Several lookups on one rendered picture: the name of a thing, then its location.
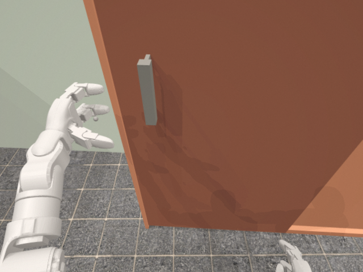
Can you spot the robot right hand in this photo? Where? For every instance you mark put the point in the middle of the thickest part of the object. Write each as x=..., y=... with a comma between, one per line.
x=295, y=257

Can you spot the wardrobe door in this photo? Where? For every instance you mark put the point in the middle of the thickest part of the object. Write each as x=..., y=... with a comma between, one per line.
x=259, y=103
x=340, y=202

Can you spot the robot left forearm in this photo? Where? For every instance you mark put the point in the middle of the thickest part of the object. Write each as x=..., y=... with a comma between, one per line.
x=36, y=216

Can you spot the handle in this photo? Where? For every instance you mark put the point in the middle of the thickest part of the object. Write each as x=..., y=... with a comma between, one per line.
x=145, y=74

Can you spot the robot left hand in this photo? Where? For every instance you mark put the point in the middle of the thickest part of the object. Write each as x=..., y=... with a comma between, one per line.
x=63, y=114

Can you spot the robot left upper arm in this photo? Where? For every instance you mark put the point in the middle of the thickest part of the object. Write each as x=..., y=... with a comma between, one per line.
x=49, y=259

